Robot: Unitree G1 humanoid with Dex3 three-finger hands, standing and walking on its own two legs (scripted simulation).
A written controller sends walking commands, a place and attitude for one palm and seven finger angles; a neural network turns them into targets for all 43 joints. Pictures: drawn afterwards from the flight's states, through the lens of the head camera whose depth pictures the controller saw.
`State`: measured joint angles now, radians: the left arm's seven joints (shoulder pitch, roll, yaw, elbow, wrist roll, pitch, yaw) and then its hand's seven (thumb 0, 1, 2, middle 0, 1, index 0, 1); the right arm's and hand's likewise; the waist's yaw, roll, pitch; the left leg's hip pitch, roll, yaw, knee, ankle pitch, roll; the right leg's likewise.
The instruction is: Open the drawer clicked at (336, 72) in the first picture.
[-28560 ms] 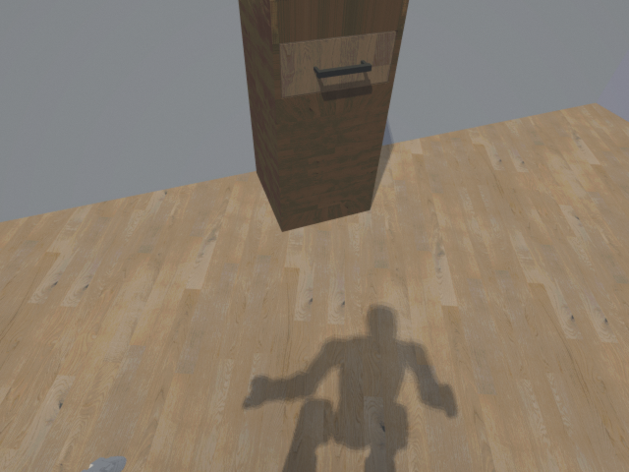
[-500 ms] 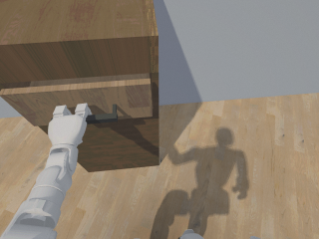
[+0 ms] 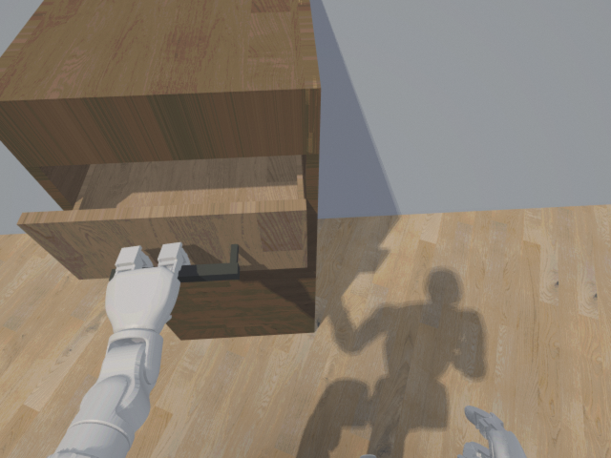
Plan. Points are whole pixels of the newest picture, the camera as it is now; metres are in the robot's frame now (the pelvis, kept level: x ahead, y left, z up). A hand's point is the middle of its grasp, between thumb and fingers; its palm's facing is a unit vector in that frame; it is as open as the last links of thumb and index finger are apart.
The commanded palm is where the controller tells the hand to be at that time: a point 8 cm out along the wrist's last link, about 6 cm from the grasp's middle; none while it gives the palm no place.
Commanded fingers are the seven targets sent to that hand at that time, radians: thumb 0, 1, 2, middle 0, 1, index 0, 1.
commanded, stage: pull the drawer open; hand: left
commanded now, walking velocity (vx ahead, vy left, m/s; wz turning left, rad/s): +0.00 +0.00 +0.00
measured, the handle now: (177, 263) +0.38 +0.21 -0.02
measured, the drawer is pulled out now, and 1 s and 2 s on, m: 0.10 0.22 0.30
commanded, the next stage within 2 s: open the thumb to release the handle in 1.88 s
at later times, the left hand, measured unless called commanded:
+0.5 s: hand (153, 354) +0.25 +0.22 -0.03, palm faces -0.02 -0.06 -1.00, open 6.2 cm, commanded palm +0.21 +0.22 +0.02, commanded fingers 0.00 0.90 0.90 -0.40 -1.35 -0.40 -1.35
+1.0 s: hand (146, 397) +0.20 +0.21 -0.03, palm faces -0.02 -0.07 -1.00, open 6.1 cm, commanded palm +0.15 +0.22 +0.02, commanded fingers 0.00 0.90 0.90 -0.40 -1.35 -0.40 -1.35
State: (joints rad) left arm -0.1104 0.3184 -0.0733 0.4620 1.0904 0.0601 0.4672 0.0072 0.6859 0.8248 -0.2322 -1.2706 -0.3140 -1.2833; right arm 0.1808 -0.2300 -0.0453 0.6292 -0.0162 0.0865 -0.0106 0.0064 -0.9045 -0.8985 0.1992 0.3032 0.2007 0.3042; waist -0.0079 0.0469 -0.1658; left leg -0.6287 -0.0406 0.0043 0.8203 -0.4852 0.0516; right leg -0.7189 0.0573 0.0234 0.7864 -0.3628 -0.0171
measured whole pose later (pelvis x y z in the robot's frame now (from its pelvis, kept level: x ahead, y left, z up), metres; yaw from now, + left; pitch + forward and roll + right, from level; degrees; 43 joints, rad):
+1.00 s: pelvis -0.01 -0.02 -0.01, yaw +0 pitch +13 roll +1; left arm 0.33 0.30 -0.06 0.14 1.09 0.04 0.51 0.02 0.68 0.81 -0.23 -1.24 -0.35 -1.30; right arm 0.11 -0.22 -0.02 0.60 -0.03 0.05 -0.01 0.01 -0.90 -0.90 0.20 0.30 0.20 0.30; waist 0.03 0.03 -0.16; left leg -0.59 -0.04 0.02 0.86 -0.50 0.03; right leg -0.71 0.07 0.03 0.87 -0.39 -0.05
